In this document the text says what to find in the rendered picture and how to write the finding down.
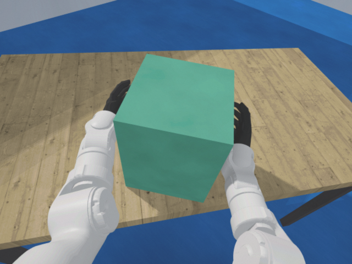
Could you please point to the right robot upper arm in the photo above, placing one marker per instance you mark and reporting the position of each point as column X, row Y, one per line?
column 257, row 247

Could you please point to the carton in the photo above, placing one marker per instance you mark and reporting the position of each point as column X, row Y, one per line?
column 175, row 127

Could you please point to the robot left forearm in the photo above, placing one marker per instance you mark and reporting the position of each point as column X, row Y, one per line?
column 95, row 158

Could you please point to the table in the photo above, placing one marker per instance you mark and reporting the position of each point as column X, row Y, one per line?
column 301, row 134

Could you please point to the robot right forearm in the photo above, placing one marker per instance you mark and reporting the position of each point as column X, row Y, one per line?
column 245, row 199

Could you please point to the right robot hand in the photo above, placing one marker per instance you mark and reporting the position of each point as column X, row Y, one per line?
column 242, row 132

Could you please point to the left robot hand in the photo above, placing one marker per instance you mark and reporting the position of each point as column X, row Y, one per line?
column 117, row 96

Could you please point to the left robot upper arm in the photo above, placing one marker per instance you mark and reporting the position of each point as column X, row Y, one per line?
column 79, row 223

